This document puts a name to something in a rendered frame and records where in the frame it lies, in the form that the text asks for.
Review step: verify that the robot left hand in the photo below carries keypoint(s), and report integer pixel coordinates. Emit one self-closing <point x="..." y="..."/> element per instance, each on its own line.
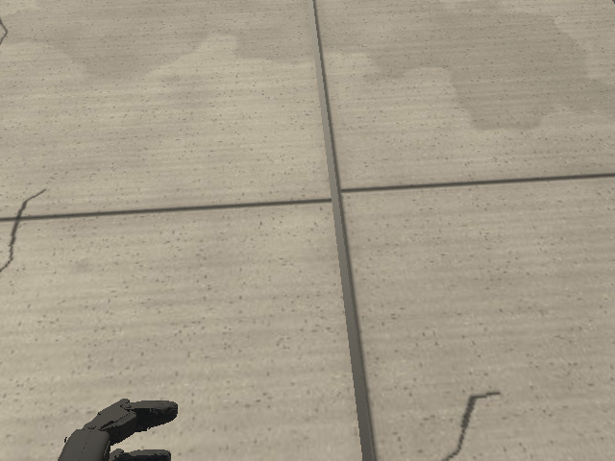
<point x="113" y="425"/>

